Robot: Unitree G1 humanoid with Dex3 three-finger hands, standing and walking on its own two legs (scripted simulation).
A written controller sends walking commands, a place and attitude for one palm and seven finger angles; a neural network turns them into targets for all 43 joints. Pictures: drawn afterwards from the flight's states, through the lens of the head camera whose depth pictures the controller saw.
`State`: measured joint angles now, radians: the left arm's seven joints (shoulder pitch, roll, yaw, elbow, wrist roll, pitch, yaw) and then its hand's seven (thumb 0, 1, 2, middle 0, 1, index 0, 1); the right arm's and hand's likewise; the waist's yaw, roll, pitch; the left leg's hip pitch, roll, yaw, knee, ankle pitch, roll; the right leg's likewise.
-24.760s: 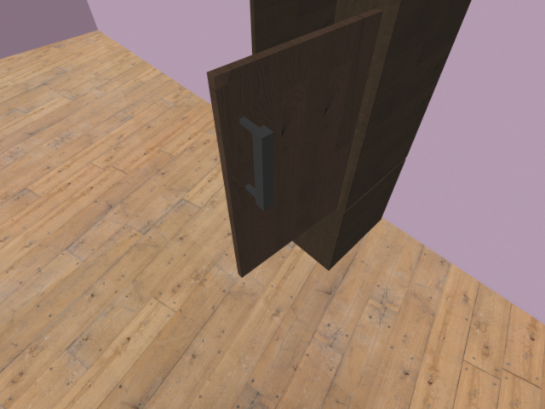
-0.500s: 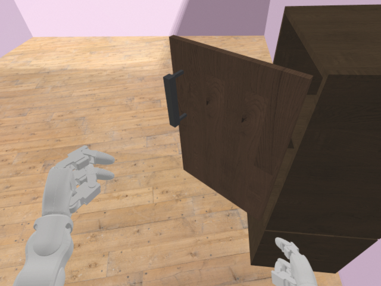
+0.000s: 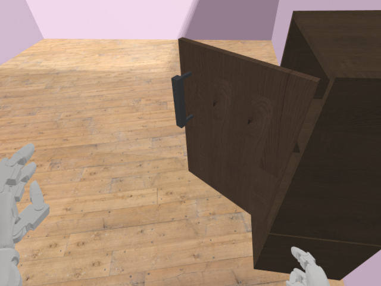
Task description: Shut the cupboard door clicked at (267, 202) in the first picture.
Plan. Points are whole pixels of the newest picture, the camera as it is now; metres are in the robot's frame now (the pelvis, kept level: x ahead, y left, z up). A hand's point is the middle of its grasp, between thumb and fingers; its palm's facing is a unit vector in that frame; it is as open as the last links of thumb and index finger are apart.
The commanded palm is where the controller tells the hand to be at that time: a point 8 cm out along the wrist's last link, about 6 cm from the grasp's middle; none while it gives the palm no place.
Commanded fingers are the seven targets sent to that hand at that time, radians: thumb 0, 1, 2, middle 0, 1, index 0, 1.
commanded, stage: draw the hand back to the body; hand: left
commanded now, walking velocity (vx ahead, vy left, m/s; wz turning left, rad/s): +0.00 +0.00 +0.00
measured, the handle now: (184, 100) +0.64 +0.11 +0.07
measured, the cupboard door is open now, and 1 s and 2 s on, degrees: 55 55 55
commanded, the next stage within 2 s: step back with the hand held close in 0.16 s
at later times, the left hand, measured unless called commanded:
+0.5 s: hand (56, 199) +0.20 +0.26 +0.15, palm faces +0.38 -0.80 -0.47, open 7.4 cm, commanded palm +0.15 +0.30 +0.17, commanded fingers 0.00 0.90 0.90 -0.20 -0.30 -0.20 -0.30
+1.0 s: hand (7, 232) +0.14 +0.30 +0.15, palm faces +0.42 -0.77 -0.48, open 7.4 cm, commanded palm +0.08 +0.33 +0.17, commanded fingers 0.00 0.90 0.90 -0.20 -0.30 -0.20 -0.30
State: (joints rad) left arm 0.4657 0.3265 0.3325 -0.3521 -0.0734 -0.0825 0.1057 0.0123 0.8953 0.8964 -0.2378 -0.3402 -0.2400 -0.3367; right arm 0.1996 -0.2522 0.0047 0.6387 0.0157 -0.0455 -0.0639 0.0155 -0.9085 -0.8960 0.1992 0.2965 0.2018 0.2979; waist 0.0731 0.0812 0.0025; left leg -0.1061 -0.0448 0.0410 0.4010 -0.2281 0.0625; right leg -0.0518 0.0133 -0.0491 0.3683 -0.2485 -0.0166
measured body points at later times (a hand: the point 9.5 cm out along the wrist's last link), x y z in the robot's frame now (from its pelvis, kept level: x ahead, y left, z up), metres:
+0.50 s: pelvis +0.00 +0.00 +0.00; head +0.00 -0.02 +0.45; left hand +0.18 +0.30 +0.17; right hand +0.17 -0.25 -0.10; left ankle +0.00 +0.07 -0.74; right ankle -0.03 -0.11 -0.74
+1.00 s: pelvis -0.07 +0.04 -0.02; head -0.05 +0.05 +0.43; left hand +0.11 +0.34 +0.17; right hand +0.10 -0.21 -0.10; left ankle +0.00 +0.07 -0.74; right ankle -0.04 -0.11 -0.74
